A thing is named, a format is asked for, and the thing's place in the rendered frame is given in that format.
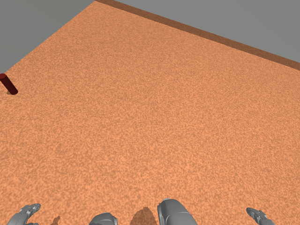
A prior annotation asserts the left robot hand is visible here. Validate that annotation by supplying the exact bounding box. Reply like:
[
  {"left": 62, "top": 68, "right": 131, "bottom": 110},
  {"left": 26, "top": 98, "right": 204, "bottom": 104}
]
[{"left": 7, "top": 203, "right": 41, "bottom": 225}]

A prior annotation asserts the right robot hand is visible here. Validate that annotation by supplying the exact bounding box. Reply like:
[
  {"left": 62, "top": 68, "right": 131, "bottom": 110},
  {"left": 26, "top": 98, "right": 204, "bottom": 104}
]
[{"left": 246, "top": 208, "right": 275, "bottom": 225}]

